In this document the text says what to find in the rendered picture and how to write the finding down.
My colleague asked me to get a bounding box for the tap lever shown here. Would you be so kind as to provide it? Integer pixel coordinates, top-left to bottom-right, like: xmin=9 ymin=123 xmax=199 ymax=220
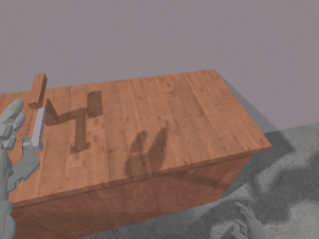
xmin=31 ymin=107 xmax=47 ymax=153

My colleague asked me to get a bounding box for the robot left hand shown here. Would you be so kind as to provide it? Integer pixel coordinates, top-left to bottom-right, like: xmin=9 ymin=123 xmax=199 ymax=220
xmin=0 ymin=98 xmax=41 ymax=201

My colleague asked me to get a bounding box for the robot right hand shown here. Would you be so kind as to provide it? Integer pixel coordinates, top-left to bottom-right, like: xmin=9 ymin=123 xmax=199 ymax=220
xmin=230 ymin=201 xmax=268 ymax=239

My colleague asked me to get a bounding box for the left robot forearm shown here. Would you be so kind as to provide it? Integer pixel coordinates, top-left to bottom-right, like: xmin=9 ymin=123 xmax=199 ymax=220
xmin=0 ymin=200 xmax=17 ymax=239

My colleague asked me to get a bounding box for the counter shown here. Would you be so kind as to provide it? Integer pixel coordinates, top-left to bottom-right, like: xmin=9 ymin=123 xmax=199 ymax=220
xmin=0 ymin=69 xmax=272 ymax=239

